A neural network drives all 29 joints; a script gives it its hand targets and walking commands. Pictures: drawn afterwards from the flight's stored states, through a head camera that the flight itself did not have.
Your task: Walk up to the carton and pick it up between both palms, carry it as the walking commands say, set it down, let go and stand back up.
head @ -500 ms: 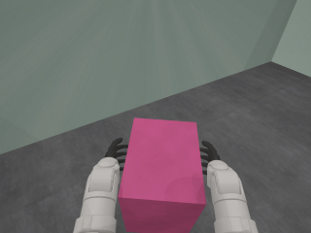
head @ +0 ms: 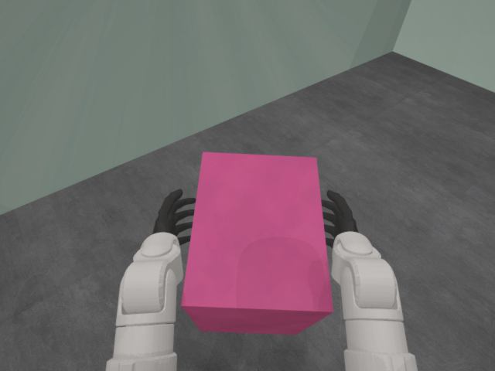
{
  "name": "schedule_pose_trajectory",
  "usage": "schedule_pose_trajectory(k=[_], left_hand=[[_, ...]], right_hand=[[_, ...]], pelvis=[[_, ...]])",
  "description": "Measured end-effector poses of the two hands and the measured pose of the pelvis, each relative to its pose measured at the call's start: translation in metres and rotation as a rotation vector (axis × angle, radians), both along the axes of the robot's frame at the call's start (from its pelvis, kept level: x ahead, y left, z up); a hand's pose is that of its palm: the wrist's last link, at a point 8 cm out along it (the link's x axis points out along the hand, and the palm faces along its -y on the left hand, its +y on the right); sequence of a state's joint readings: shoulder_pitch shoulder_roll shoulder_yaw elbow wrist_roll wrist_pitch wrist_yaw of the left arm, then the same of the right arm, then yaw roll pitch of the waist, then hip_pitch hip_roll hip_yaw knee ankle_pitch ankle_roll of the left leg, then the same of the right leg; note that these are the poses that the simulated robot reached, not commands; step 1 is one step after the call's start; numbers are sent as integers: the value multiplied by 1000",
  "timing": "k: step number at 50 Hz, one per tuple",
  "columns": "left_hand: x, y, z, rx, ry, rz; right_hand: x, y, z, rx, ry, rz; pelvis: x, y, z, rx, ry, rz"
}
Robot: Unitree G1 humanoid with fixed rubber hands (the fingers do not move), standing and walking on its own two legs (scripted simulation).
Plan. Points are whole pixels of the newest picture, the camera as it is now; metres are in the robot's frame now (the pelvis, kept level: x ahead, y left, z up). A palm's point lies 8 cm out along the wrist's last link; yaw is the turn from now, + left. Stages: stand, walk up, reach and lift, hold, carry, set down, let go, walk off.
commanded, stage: carry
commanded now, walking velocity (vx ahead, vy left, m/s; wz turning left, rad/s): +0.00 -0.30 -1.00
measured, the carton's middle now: (253, 252) +0.33 +0.02 +0.01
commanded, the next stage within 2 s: none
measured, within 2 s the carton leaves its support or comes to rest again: neither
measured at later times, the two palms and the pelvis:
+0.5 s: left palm (359, 273) +0.26 -0.13 +0.08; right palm out of the picture +0.15 -0.38 +0.09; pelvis -0.03 -0.16 +0.00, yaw -25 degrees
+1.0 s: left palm out of the picture +0.13 -0.43 +0.07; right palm out of the picture -0.08 -0.60 +0.07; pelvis -0.14 -0.33 -0.02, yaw -52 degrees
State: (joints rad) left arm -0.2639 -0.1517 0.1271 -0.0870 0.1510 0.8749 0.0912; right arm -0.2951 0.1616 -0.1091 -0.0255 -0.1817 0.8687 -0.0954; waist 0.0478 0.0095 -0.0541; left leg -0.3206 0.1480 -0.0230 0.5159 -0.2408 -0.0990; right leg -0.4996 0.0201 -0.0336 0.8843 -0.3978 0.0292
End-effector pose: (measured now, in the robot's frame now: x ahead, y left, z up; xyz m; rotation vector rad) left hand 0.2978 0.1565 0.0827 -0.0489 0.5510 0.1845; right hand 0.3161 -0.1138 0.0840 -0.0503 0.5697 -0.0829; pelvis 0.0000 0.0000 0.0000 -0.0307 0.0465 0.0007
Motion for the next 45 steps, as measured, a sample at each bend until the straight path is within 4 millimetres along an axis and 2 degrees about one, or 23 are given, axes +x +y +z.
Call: schedule_pose_trajectory(k=[3, 5, 8, 10, 14, 19, 22, 26, 30, 33, 36, 40, 45], left_hand=[[7, -44, 5, -4, -16, -57], [12, -78, 4, -1, -20, -103], [10, -126, -5, 14, 26, -189], [4, -151, -9, 18, 63, -237], [-9, -187, -10, 15, 82, -295], [-21, -223, -9, -29, 72, -347], [-31, -250, -7, -32, 100, -393], [-42, -295, 6, -19, 107, -468], [-52, -352, 20, -17, 69, -540], [-65, -404, 17, -10, 49, -591], [-82, -454, -2, 21, 52, -644], [-108, -491, -24, 81, 137, -714], [-134, -533, -28, 17, 112, -806]], right_hand=[[-11, -45, 2, 30, -16, -74], [-21, -79, -4, 46, -21, -127], [-46, -125, -17, 72, 21, -217], [-65, -147, -20, 83, 56, -269], [-93, -180, -18, 88, 73, -335], [-120, -212, -8, 47, 60, -387], [-141, -236, -2, 47, 84, -434], [-172, -272, 8, 53, 90, -506], [-201, -320, 17, 55, 49, -577], [-227, -365, 10, 62, 28, -628], [-254, -408, -13, 91, 28, -682], [-294, -434, -39, 149, 112, -755], [-340, -460, -30, 88, 82, -848]], pelvis=[[0, -24, -6, -7, 25, -60], [1, -43, -15, -7, 35, -95], [-1, -65, -18, 3, 48, -123], [-3, -76, -16, 22, 52, -141], [-8, -97, -15, 37, 49, -206], [-14, -122, -18, 31, 45, -293], [-19, -138, -12, 22, 42, -368], [-29, -164, -1, -1, 23, -447], [-44, -199, 0, -23, 21, -513], [-58, -235, -11, -27, 23, -556], [-75, -265, -30, -5, 24, -593], [-97, -279, -28, 20, 27, -666], [-119, -298, -30, 18, 20, -769]])
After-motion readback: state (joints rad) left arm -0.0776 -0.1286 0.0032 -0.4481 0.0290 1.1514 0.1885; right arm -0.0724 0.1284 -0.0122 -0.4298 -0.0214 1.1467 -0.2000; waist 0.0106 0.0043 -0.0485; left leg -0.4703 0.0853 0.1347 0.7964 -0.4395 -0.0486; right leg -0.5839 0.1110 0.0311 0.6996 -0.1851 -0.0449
